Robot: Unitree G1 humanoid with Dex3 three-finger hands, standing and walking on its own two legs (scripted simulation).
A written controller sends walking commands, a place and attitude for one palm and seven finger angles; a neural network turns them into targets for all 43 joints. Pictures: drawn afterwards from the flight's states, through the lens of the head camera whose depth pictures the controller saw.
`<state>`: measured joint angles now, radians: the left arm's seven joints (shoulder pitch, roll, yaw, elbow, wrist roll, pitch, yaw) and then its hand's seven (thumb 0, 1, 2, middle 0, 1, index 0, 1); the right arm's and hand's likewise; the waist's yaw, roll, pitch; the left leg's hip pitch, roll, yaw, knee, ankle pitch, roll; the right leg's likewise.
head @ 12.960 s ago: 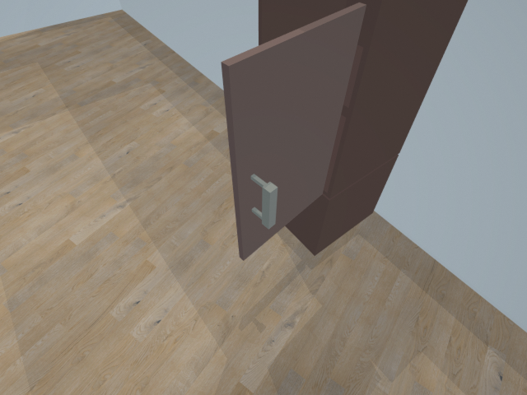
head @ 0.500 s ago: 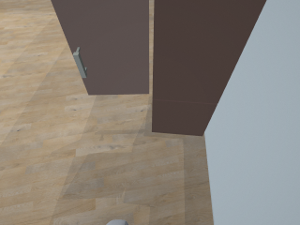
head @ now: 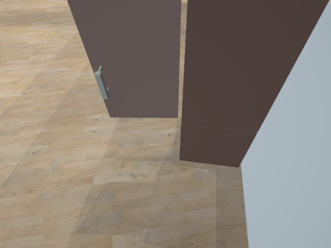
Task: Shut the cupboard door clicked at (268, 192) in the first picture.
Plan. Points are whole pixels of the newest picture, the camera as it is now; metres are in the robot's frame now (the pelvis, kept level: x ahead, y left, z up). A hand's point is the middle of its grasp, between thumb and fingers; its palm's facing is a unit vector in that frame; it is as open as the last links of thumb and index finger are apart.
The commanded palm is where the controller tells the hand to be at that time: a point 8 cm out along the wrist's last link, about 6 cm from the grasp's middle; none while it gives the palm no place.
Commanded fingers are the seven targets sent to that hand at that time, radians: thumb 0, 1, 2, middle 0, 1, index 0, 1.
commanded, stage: take the last steps up to it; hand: left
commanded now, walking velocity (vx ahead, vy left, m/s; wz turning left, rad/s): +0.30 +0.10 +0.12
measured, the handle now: (103, 82) +0.75 +0.32 -0.07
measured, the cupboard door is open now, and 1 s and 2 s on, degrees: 97 97 97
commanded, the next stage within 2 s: come to a stop and stand still in 0.48 s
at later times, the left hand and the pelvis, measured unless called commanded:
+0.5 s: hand out of the picture +0.10 +0.24 -0.18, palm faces +0.15 -0.98 -0.16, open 7.4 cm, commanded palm none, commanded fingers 0.00 0.90 0.90 -0.20 -0.30 -0.20 -0.30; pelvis +0.17 +0.08 +0.00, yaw +3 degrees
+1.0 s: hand (95, 180) +0.35 +0.27 -0.17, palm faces +0.03 -0.98 -0.18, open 7.4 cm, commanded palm none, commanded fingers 0.00 0.90 0.90 -0.20 -0.30 -0.20 -0.30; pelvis +0.25 +0.10 +0.00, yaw +1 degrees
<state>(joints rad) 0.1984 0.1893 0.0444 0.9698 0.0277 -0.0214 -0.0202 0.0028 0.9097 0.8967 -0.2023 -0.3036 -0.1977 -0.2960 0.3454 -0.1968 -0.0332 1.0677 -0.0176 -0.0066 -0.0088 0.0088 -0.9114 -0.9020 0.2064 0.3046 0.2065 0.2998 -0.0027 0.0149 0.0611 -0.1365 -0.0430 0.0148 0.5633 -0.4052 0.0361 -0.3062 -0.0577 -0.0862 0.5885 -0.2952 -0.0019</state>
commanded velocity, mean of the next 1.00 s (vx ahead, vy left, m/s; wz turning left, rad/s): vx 0.03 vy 0.02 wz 0.00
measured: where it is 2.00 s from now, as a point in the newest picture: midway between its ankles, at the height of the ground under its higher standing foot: outside the picture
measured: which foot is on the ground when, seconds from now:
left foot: up 0.00-0.40, down 0.42-1.00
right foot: down 0.00-0.42, up 0.44-0.74, down 0.76-1.00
